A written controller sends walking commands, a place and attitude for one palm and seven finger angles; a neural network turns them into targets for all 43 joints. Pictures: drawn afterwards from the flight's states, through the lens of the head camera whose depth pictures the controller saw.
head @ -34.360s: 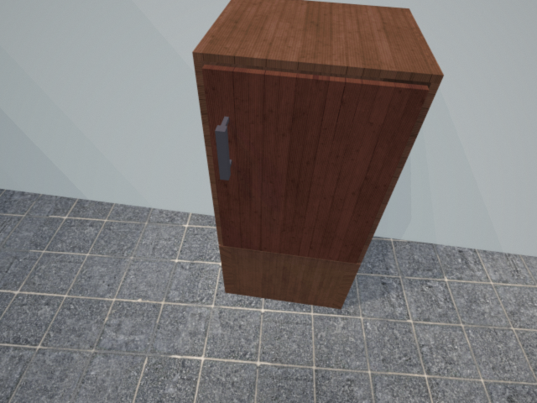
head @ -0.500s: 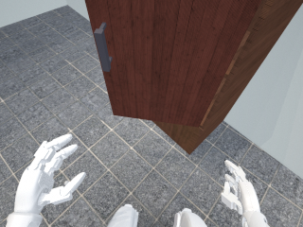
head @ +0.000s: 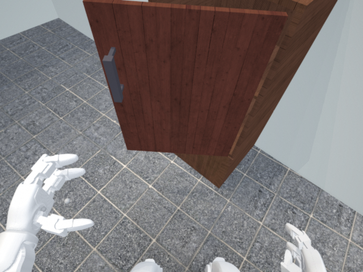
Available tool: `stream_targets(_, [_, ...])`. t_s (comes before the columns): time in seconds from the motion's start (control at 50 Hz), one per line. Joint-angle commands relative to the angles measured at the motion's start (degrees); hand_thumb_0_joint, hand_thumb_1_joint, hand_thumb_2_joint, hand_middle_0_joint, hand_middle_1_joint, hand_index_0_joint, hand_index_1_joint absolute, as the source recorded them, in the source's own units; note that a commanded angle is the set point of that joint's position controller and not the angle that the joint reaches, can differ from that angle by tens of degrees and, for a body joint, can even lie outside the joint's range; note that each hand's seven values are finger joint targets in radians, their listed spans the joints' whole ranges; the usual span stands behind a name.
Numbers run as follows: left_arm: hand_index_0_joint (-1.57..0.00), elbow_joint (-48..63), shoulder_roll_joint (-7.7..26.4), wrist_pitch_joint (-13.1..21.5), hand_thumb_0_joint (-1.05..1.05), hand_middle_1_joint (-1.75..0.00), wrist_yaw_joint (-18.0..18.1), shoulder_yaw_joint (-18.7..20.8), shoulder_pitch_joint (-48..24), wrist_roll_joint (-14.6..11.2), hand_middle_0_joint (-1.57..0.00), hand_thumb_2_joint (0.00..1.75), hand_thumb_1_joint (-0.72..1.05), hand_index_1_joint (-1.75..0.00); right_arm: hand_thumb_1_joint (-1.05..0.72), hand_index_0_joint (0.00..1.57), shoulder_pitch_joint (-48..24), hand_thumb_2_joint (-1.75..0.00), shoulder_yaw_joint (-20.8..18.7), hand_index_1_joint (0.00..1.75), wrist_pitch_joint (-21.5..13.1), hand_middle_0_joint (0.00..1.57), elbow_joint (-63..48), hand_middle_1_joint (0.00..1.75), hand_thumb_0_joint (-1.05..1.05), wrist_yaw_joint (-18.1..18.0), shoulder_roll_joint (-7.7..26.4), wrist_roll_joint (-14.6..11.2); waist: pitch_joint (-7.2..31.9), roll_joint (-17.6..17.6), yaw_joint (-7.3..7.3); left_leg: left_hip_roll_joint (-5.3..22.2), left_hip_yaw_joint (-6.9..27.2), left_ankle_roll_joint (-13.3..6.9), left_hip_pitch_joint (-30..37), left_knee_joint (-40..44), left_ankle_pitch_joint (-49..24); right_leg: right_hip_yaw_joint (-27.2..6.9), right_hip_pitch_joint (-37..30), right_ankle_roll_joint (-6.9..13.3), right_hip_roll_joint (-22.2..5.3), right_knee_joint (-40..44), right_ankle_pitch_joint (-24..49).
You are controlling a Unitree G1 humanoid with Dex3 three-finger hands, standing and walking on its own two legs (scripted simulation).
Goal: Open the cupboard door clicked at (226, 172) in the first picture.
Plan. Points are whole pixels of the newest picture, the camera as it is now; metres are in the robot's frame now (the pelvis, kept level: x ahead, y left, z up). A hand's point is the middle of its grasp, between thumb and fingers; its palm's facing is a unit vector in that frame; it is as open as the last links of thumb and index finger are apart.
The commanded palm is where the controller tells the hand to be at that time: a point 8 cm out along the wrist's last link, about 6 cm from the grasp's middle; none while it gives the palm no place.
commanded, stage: raise the hand with hooked fingers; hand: left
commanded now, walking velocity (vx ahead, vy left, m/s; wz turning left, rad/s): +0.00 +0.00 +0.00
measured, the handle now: (115, 75) +0.57 +0.21 +0.08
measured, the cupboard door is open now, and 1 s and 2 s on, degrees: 38 38 38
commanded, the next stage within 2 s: move the hooked fingers beside the handle in 0.98 s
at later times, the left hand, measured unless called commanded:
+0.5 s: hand (39, 165) +0.29 +0.29 +0.09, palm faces +0.04 -1.00 -0.05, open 14.0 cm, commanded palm +0.26 +0.33 +0.09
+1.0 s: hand (47, 163) +0.30 +0.27 +0.09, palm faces +0.04 -1.00 -0.04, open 14.0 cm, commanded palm +0.26 +0.32 +0.09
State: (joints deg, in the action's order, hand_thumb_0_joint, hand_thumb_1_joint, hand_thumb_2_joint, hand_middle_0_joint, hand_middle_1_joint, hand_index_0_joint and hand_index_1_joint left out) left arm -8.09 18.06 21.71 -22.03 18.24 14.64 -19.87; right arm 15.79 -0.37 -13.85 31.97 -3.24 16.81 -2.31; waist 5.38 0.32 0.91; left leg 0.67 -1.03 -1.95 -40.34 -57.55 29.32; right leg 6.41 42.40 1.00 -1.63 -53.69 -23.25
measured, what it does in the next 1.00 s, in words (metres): stands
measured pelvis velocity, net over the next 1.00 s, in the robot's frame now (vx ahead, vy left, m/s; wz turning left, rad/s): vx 0.00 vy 0.00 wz -0.01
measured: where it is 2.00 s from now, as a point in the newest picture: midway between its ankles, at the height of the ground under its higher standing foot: outside the picture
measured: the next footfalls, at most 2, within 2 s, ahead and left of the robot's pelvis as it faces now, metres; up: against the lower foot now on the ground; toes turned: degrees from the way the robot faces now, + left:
none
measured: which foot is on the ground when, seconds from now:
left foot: down 0.00-1.00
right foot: down 0.00-1.00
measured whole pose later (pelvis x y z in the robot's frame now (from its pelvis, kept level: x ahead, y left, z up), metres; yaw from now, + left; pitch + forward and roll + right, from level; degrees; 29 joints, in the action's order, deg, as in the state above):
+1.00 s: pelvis +0.00 +0.00 +0.02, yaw +0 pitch +9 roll -2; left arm -25.4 23.5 16.6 -28.3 24.9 -3.1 -20.1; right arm 16.4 2.7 -11.3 32.5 -4.0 15.9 -2.3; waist 4.0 1.0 0.4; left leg 0.4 -1.7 -2.1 -32.8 -49.1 25.6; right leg 5.7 35.1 0.7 -1.3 -45.5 -19.6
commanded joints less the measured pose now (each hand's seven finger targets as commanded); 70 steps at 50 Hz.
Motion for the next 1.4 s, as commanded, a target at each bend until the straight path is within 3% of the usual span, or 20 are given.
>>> stream_targets(0.0, [-0.29, 10.7, 11.2, 2.5, 0.0, -1.15, 0.4, 5.8, -7.9, -1.5, -0.29, 0.33, -0.43, -1.15, -0.9, 0.2, -1.9, -0.9, -1.8, 0.3, -2.8, 0.2, -8.6, 0.3, 0.0, -0.6, 6.8, -0.1, 10.7, 6.2, -0.88, -0.6, 3.7, 1.8, 6.0, 12.2, -17.3, -2.2, -10.5, 0.6, 1.9, 7.0, 7.6])
stream_targets(0.1, [-0.3, 7.8, 12.9, -0.1, 0.0, -1.2, -0.7, 6.5, -12.2, -0.9, -0.3, 0.3, -0.5, -1.2, -0.9, 0.2, -1.3, -0.9, -1.4, 0.3, -2.1, 0.2, -9.0, 0.3, 0.0, -0.8, 7.2, -0.3, 11.7, 5.3, -0.95, -0.2, 4.5, 2.3, 8.5, 13.6, -19.7, -1.8, -11.8, 0.7, 2.2, 7.6, 9.5])
stream_targets(0.12, [-0.3, 7.7, 13.7, -0.5, 0.0, -1.2, -1.0, 6.7, -14.3, -1.0, -0.3, 0.3, -0.5, -1.2, -0.9, 0.2, -1.4, -0.9, -1.2, 0.3, -2.1, 0.2, -8.9, 0.3, 0.0, -0.9, 7.3, -0.2, 11.0, 7.5, -1.05, -0.3, 4.6, 2.6, 9.3, 13.8, -20.9, -1.7, -12.0, 1.1, 2.4, 7.5, 10.3])
stream_targets(0.18, [-0.3, 5.5, 14.5, -1.5, 0.0, -1.2, -1.7, 7.5, -16.9, -1.0, -0.3, 0.3, -0.5, -1.2, -0.9, 0.2, -1.1, -0.9, -1.0, 0.3, -1.8, 0.2, -8.8, 0.3, 0.0, -1.0, 7.3, -0.2, 11.7, 4.3, -0.89, 0.0, 5.0, 2.9, 10.3, 14.6, -22.1, -1.3, -12.6, 0.8, 2.5, 8.2, 11.0])
stream_targets(0.26, [-0.3, 2.2, 16.2, -2.5, 0.0, -1.2, -3.3, 8.7, -21.9, -1.3, -0.3, 0.3, -0.5, -1.2, -0.9, 0.2, -1.1, -0.9, -0.6, 0.3, -1.5, 0.2, -8.0, 0.3, 0.0, -1.4, 7.5, -0.1, 11.6, 5.3, -0.75, -0.1, 4.8, 3.0, 11.3, 15.3, -21.8, -1.6, -12.8, 1.0, 2.4, 9.1, 11.2])
stream_targets(0.32, [-0.3, -0.8, 17.9, -3.1, 0.0, -1.2, -4.5, 9.9, -24.3, -1.5, -0.3, 0.3, -0.5, -1.2, -0.9, 0.2, -1.0, -0.9, -0.5, 0.3, -1.4, 0.2, -7.7, 0.3, 0.0, -1.7, 7.8, -0.1, 11.3, 3.5, -0.93, -0.2, 4.8, 2.8, 11.1, 15.6, -22.0, -1.9, -14.1, 1.1, 2.5, 9.8, 11.9])
stream_targets(0.46, [-0.3, -3.9, 21.5, -3.4, 0.0, -1.2, -6.6, 11.9, -30.6, -1.5, -0.3, 0.3, -0.5, -1.2, -0.9, 0.2, -0.2, -0.9, -0.4, 0.3, -1.0, 0.2, -6.8, 0.3, 0.0, -2.0, 7.9, -0.1, 13.3, 6.6, -1.1, -0.2, 4.5, 2.9, 13.8, 16.6, -25.1, -2.3, -15.7, 1.2, 2.4, 11.1, 13.8])
stream_targets(0.54, [-0.3, -7.3, 19.1, -3.8, 0.0, -1.2, -7.5, 10.9, -26.7, -2.2, -0.3, 0.3, -0.5, -1.2, -0.9, 0.2, 0.1, -0.9, -0.7, 0.3, -0.9, 0.2, -7.3, 0.3, 0.0, -1.5, 8.0, -0.1, 12.3, 3.1, -1.43, -0.4, 4.0, 2.5, 12.5, 16.9, -24.9, -2.3, -16.8, 1.1, 2.3, 11.7, 14.7])
stream_targets(0.72, [-0.3, -2.8, 22.0, -1.6, 0.0, -1.2, -5.5, 13.3, -28.3, -1.7, -0.3, 0.3, -0.5, -1.2, -0.9, 0.2, 0.6, -0.9, -1.2, 0.3, -0.5, 0.2, -7.3, 0.3, 0.0, -1.1, 8.0, 0.3, 13.9, 6.2, -1.5, -0.5, 3.5, 2.5, 13.5, 16.6, -26.2, -2.9, -17.4, 1.1, 2.3, 11.5, 16.0])
stream_targets(0.74, [-0.3, -3.4, 21.2, -1.4, 0.0, -1.2, -5.5, 12.8, -28.0, -1.5, -0.3, 0.3, -0.5, -1.2, -0.9, 0.2, 0.9, -0.9, -1.2, 0.3, -0.3, 0.2, -7.2, 0.3, 0.0, -1.2, 7.9, 0.2, 13.8, 4.9, -1.13, -0.4, 3.5, 2.3, 13.6, 16.7, -26.5, -2.8, -17.4, 1.0, 2.4, 11.6, 16.2])
stream_targets(0.8, [-0.3, -3.9, 20.8, -1.3, 0.0, -1.2, -5.5, 12.4, -28.8, -1.7, -0.3, 0.3, -0.5, -1.2, -0.9, 0.2, 0.1, -0.9, -1.0, 0.3, -0.4, 0.2, -7.3, 0.3, 0.0, -1.4, 7.8, 0.1, 13.0, 6.6, -1.16, -0.6, 3.3, 2.1, 12.4, 17.1, -22.2, -3.2, -16.9, 0.9, 2.1, 12.1, 13.6])
stream_targets(0.86, [-0.3, -5.6, 20.2, -1.6, 0.0, -1.2, -6.1, 11.8, -28.5, -1.8, -0.3, 0.3, -0.5, -1.2, -0.9, 0.2, 0.1, -0.9, -0.9, 0.3, -0.1, 0.2, -7.1, 0.3, 0.0, -1.6, 7.8, -0.1, 12.4, 3.7, -0.68, -0.6, 3.2, 1.6, 11.7, 17.1, -21.3, -3.3, -17.3, 0.8, 2.2, 12.5, 13.7])
stream_targets(0.9, [-0.3, -5.3, 20.2, -1.6, 0.0, -1.2, -6.4, 11.7, -28.8, -1.9, -0.3, 0.3, -0.5, -1.2, -0.9, 0.2, -0.4, -0.9, -0.9, 0.3, -0.3, 0.2, -7.2, 0.3, 0.0, -1.8, 7.7, -0.1, 12.7, 4.9, -1.0, -0.8, 3.0, 1.6, 11.4, 17.2, -20.6, -3.6, -17.9, 0.8, 1.9, 12.6, 13.4])
stream_targets(1.06, [-0.3, -6.8, 20.1, -1.7, 0.0, -1.2, -6.7, 11.9, -29.0, -2.1, -0.3, 0.3, -0.5, -1.2, -0.9, 0.2, -0.5, -0.9, -0.6, 0.3, -0.3, 0.2, -7.0, 0.3, 0.0, -1.9, 7.5, -0.1, 12.4, 3.4, -0.89, -1.0, 2.6, 1.3, 10.8, 16.7, -20.3, -4.1, -18.4, 0.7, 1.9, 12.8, 14.1])
stream_targets(1.12, [-0.3, -7.8, 20.5, -1.3, 0.0, -1.2, -6.4, 10.4, -37.4, -1.4, -0.3, 0.3, -0.5, -1.2, -0.9, 0.2, -0.1, -0.9, -0.5, 0.3, -0.1, 0.2, -5.7, 0.3, 0.0, -2.5, 7.8, -0.1, 10.9, 3.4, 0.86, -0.8, 2.8, 1.2, 10.5, 16.3, -18.3, -4.3, -16.1, 0.6, 1.9, 12.9, 12.3])
stream_targets(1.18, [-0.3, -9.9, 20.4, -0.9, 0.0, -1.2, -6.5, 9.6, -40.2, -0.5, -0.3, 0.3, -0.5, -1.2, -0.9, 0.2, 0.2, -0.9, -0.5, 0.3, -0.1, 0.2, -5.4, 0.3, 0.0, -2.7, 7.7, -0.2, 12.4, 5.3, 0.84, -0.9, 2.9, 1.4, 11.3, 16.4, -18.3, -4.3, -15.8, 0.6, 1.7, 12.7, 12.1])
stream_targets(1.24, [-0.3, -14.1, 23.1, -1.0, 0.0, -1.2, -6.6, 11.3, -42.4, 0.0, -0.3, 0.3, -0.5, -1.2, -0.9, 0.2, 1.1, -0.9, -0.4, 0.3, 0.6, 0.2, -4.5, 0.3, 0.0, -2.8, 8.1, -0.1, 13.2, 3.1, 0.86, -0.9, 2.9, 1.1, 9.9, 16.0, -18.0, -4.9, -17.0, 0.6, 1.7, 12.6, 12.3])
stream_targets(1.26, [-0.3, -14.5, 22.3, -1.0, 0.0, -1.2, -6.8, 10.5, -43.5, 0.1, -0.3, 0.3, -0.5, -1.2, -0.9, 0.2, 1.0, -0.9, -0.4, 0.3, 0.7, 0.2, -4.7, 0.3, 0.0, -2.8, 8.0, -0.1, 13.8, 3.4, 0.91, -0.9, 2.7, 1.1, 9.9, 15.9, -18.6, -4.9, -17.1, 0.5, 1.6, 12.4, 13.1])
stream_targets(1.32, [-0.3, -16.9, 25.6, -0.7, 0.0, -1.2, -7.0, 13.5, -41.8, 0.0, -0.3, 0.3, -0.5, -1.2, -0.9, 0.2, 1.6, -0.9, -0.5, 0.3, 1.4, 0.2, -4.8, 0.3, 0.0, -2.4, 8.2, 0.1, 15.8, 4.4, -0.5, -0.9, 2.4, 1.3, 9.2, 15.4, -21.4, -5.2, -19.6, 0.9, 1.6, 11.7, 16.1])
stream_targets(1.38, [-0.3, -20.0, 24.9, -0.9, 0.0, -1.2, -7.2, 12.4, -45.4, 0.6, -0.3, 0.3, -0.5, -1.2, -0.9, 0.2, 2.1, -0.9, -0.6, 0.3, 2.2, 0.2, -4.7, 0.3, 0.0, -2.2, 8.2, -0.1, 13.8, 4.5, 0.58, -0.7, 2.3, 1.2, 8.4, 15.5, -20.4, -4.9, -17.0, 0.6, 1.8, 11.8, 15.3])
